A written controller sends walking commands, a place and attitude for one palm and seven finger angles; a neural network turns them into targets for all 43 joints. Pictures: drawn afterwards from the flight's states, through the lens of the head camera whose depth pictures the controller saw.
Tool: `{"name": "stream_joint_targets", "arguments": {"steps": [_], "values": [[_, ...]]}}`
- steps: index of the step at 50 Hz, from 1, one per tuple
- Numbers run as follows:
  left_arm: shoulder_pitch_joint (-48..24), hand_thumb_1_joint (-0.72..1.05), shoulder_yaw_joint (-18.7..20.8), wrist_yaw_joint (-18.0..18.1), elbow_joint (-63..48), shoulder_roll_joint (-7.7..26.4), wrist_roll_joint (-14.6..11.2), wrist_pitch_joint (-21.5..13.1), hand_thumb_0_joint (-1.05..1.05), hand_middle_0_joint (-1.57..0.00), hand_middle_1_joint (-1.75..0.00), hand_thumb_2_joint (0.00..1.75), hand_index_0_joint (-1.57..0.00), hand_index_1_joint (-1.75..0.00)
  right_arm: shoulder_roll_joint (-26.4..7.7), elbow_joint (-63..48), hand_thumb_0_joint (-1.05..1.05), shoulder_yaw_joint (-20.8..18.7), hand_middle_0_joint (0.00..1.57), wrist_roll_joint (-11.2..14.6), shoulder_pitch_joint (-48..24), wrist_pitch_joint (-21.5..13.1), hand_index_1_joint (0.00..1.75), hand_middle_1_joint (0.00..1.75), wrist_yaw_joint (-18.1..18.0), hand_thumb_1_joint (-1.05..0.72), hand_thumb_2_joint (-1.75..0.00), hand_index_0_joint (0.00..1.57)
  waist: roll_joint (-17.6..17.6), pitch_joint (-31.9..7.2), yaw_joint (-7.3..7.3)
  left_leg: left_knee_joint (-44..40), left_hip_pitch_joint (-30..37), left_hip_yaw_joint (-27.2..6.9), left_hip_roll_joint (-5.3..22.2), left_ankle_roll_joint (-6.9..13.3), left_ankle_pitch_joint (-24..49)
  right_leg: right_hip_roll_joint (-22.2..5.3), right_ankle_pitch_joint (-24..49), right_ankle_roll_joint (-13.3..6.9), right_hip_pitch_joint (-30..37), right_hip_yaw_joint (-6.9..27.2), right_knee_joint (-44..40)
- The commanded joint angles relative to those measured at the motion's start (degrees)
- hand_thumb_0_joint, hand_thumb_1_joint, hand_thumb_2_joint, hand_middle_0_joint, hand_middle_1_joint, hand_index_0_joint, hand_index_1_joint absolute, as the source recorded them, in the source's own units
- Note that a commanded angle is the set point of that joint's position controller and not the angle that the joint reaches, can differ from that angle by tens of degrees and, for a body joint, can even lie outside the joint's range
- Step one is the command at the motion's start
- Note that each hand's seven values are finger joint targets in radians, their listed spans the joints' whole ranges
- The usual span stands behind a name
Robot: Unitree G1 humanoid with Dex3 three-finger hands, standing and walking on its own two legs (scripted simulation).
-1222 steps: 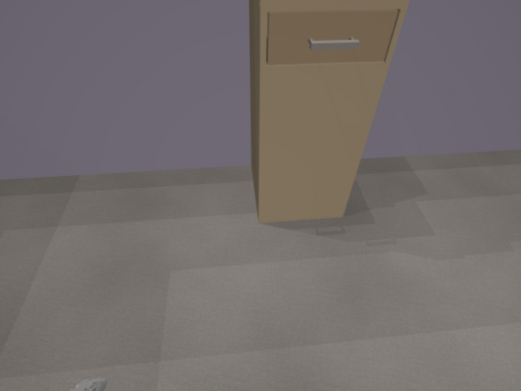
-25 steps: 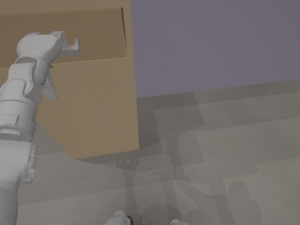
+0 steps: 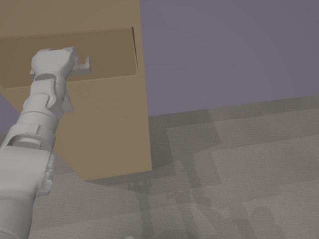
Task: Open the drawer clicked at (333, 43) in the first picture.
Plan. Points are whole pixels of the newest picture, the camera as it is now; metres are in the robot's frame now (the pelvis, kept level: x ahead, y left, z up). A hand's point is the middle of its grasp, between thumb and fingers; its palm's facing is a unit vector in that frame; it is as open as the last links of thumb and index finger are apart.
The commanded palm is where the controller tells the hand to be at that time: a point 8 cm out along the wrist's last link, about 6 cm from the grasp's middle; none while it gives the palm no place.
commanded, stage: close the thumb around the handle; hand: left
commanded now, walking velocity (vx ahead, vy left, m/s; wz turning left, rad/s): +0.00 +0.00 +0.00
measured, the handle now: (62, 67) +0.54 +0.24 +0.14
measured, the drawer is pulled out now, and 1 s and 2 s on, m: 0.00 0.00 0.10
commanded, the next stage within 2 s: pull the drawer open in 0.56 s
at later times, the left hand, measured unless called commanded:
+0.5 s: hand (63, 82) +0.49 +0.23 +0.12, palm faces -0.03 -0.02 -1.00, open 6.1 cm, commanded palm +0.48 +0.24 +0.18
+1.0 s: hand (63, 87) +0.49 +0.23 +0.11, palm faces +0.03 -0.04 -1.00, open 5.3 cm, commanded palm +0.47 +0.24 +0.18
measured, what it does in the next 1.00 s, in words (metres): stands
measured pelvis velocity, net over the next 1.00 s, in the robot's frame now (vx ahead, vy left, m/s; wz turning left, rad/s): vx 0.03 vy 0.00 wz -0.01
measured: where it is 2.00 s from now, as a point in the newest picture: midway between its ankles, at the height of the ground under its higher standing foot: outside the picture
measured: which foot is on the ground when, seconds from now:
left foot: down 0.00-1.00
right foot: down 0.00-1.00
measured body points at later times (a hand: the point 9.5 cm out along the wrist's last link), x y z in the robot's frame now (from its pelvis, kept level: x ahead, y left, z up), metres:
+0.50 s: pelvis +0.01 -0.02 +0.00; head +0.07 -0.03 +0.45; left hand +0.49 +0.23 +0.18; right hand +0.04 -0.29 -0.13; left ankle +0.05 +0.10 -0.71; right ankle -0.03 -0.12 -0.71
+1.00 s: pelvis +0.03 +0.00 +0.01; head +0.08 -0.02 +0.45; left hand +0.48 +0.23 +0.17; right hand +0.09 -0.28 -0.13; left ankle +0.05 +0.10 -0.71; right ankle -0.03 -0.12 -0.71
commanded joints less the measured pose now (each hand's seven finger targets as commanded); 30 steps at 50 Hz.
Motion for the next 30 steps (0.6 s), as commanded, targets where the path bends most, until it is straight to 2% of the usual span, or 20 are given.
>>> {"name": "stream_joint_targets", "arguments": {"steps": [1,2,3,8,9,11,12,14,15,16,18,21,23,25,26,27,28,30], "values": [[-27.4,-0.05,3.0,1.0,-10.6,16.3,0.6,-0.8,0.00,-0.33,-1.25,0.49,-0.33,-1.25,-9.7,-4.3,0.00,-3.4,0.20,0.1,5.4,-1.5,0.30,0.30,-1.4,-0.90,-0.90,0.20,-0.7,-17.4,-1.14,-3.5,19.9,-0.5,-1.0,1.7,6.0,1.9,8.6,-0.8,-2.4,-0.1,-7.0],[-28.0,0.00,2.4,0.9,-11.3,15.6,0.5,-1.2,0.00,-0.34,-1.25,0.52,-0.34,-1.25,-9.7,-4.2,0.00,-3.5,0.20,0.1,5.4,-1.5,0.30,0.30,-1.4,-0.90,-0.90,0.20,0.1,-17.1,-1.44,-3.4,20.3,-0.4,-0.9,1.6,6.1,1.8,8.8,-0.8,-2.9,-0.2,-7.0],[-27.8,0.06,2.5,0.6,-12.5,15.1,0.1,-1.9,0.00,-0.34,-1.26,0.54,-0.34,-1.26,-9.6,-4.2,0.00,-3.7,0.20,0.0,5.7,-1.5,0.30,0.30,-1.3,-0.90,-0.90,0.20,-0.6,-18.3,-1.37,-3.0,20.8,-0.3,-0.9,1.8,7.2,1.8,9.8,-0.8,-1.9,0.1,-7.3],[-26.6,0.34,4.3,0.5,-11.8,18.1,-0.8,-2.6,0.00,-0.36,-1.29,0.66,-0.36,-1.29,-10.2,-3.9,0.00,-3.6,0.20,0.3,5.7,-1.6,0.30,0.30,-1.5,-0.90,-0.90,0.20,-1.7,-16.7,-1.37,-3.0,18.1,0.2,-1.3,1.9,5.8,1.6,10.4,-0.5,-0.3,0.8,-8.0],[-26.5,0.40,3.6,0.6,-11.1,17.8,-0.9,-2.5,0.00,-0.36,-1.30,0.68,-0.36,-1.30,-10.1,-3.7,0.00,-3.6,0.20,0.6,5.6,-1.6,0.30,0.30,-1.6,-0.90,-0.90,0.20,-2.0,-15.7,-1.70,-3.0,17.5,0.4,-1.3,2.0,5.1,1.5,10.2,-0.3,-0.7,1.0,-8.0],[-26.5,0.51,4.0,0.7,-11.7,18.6,-1.1,-2.3,0.00,-0.37,-1.31,0.73,-0.37,-1.31,-10.2,-3.5,0.00,-3.6,0.20,0.6,5.8,-1.7,0.30,0.30,-1.6,-0.90,-0.90,0.20,-1.1,-16.1,-1.51,-3.0,17.4,0.7,-1.5,2.0,5.0,1.4,10.6,-0.2,-0.2,1.3,-8.3],[-26.8,0.56,5.2,0.8,-11.8,20.3,-0.9,-2.4,0.00,-0.38,-1.31,0.76,-0.38,-1.31,-10.4,-3.1,0.00,-3.6,0.20,0.6,6.0,-1.6,0.30,0.30,-1.6,-0.90,-0.90,0.20,-0.8,-16.4,-1.27,-3.0,17.2,0.6,-1.4,1.9,5.6,1.4,11.3,-0.4,0.3,1.2,-8.0],[-25.3,0.68,5.3,0.6,-11.5,20.2,-1.2,-2.3,0.00,-0.38,-1.33,0.80,-0.38,-1.33,-10.3,-3.1,0.00,-3.6,0.20,0.7,6.1,-1.4,0.30,0.30,-1.6,-0.90,-0.90,0.20,-0.8,-17.5,-1.20,-2.6,17.4,1.0,-1.7,2.0,7.2,1.4,13.5,-0.3,1.6,1.4,-8.0],[-25.8,0.73,5.8,0.6,-11.5,21.1,-1.2,-2.3,0.00,-0.39,-1.33,0.83,-0.39,-1.33,-10.5,-2.9,0.00,-3.6,0.20,0.8,6.2,-1.3,0.30,0.30,-1.6,-0.90,-0.90,0.20,-0.9,-16.8,-1.20,-2.7,16.8,0.8,-1.6,2.0,6.9,1.4,13.5,-0.2,1.5,1.3,-8.0],[-25.3,0.79,5.0,0.5,-11.7,20.1,-1.4,-2.3,0.00,-0.39,-1.34,0.85,-0.39,-1.34,-10.3,-2.9,0.00,-3.5,0.20,0.8,5.9,-1.4,0.30,0.30,-1.6,-0.90,-0.90,0.20,-0.5,-17.0,-1.14,-2.6,17.0,1.0,-1.7,2.0,7.4,1.3,14.3,-0.2,1.8,1.5,-8.0],[-24.9,0.90,5.2,0.2,-11.6,20.2,-1.6,-2.5,0.00,-0.40,-1.35,0.90,-0.40,-1.35,-10.5,-2.6,0.00,-3.6,0.20,0.8,6.2,-1.2,0.30,0.30,-1.5,-0.90,-0.90,0.20,-2.3,-17.0,-1.50,-2.6,17.1,1.0,-1.7,2.1,8.1,1.3,15.4,-0.2,2.5,1.3,-8.3],[-23.9,0.90,5.2,-0.2,-10.2,20.6,-1.9,-2.3,0.00,-0.40,-1.35,0.90,-0.40,-1.35,-10.6,-2.8,0.00,-3.3,0.20,1.0,5.7,-1.1,0.30,0.30,-1.5,-0.90,-0.90,0.20,-1.9,-14.6,-1.25,-3.0,15.8,1.1,-1.8,2.0,7.0,1.2,14.9,0.0,2.1,1.4,-8.4],[-24.8,0.90,6.6,-0.2,-12.9,22.2,-1.8,-3.3,0.00,-0.40,-1.35,0.90,-0.40,-1.35,-10.7,-2.9,0.00,-3.5,0.20,0.8,5.6,-1.0,0.30,0.30,-1.5,-0.90,-0.90,0.20,-2.1,-17.1,-0.91,-2.8,16.6,1.2,-1.8,2.1,8.5,1.2,16.6,-0.1,3.8,1.7,-8.3],[-25.0,0.90,6.6,0.2,-16.1,21.7,-1.6,-4.5,0.00,-0.40,-1.35,0.90,-0.40,-1.35,-10.2,-3.4,0.00,-3.8,0.20,0.7,5.5,-1.1,0.30,0.30,-1.5,-0.90,-0.90,0.20,0.2,-20.1,-0.36,-2.3,18.4,1.2,-2.1,2.2,10.4,1.4,18.6,-0.3,4.6,1.8,-7.6],[-24.2,0.90,6.3,0.4,-15.3,21.3,-1.1,-4.6,0.00,-0.40,-1.35,0.90,-0.40,-1.35,-10.1,-3.2,0.00,-3.8,0.20,0.8,5.3,-0.9,0.30,0.30,-1.6,-0.90,-0.90,0.20,0.4,-19.0,-0.74,-2.3,18.6,1.1,-2.0,2.1,10.3,1.5,18.1,-0.4,3.5,1.5,-7.5],[-24.4,0.90,6.3,0.5,-16.3,21.0,-1.3,-4.8,0.00,-0.40,-1.35,0.90,-0.40,-1.35,-10.1,-3.3,0.00,-3.8,0.20,0.7,5.1,-1.0,0.30,0.30,-1.4,-0.90,-0.90,0.20,1.2,-18.9,-0.53,-2.3,19.0,1.1,-1.9,2.1,10.4,1.5,17.9,-0.3,3.1,1.5,-7.6],[-24.1,0.90,7.7,0.6,-16.9,22.4,-1.2,-5.2,0.00,-0.40,-1.35,0.90,-0.40,-1.35,-10.2,-3.1,0.00,-3.9,0.20,0.5,5.2,-1.0,0.30,0.30,-1.4,-0.90,-0.90,0.20,-0.3,-19.9,-0.40,-1.9,19.0,1.1,-1.9,2.2,11.5,1.4,19.5,-0.4,4.6,1.6,-7.6],[-22.2,0.90,9.0,1.1,-17.5,23.4,-1.2,-5.6,0.00,-0.40,-1.35,0.90,-0.40,-1.35,-10.1,-3.7,0.00,-4.0,0.20,0.6,4.9,-0.8,0.30,0.30,-1.4,-0.90,-0.90,0.20,0.0,-20.4,0.33,-2.0,18.9,1.1,-2.1,2.2,11.9,1.6,20.4,-0.4,5.1,1.5,-7.1]]}}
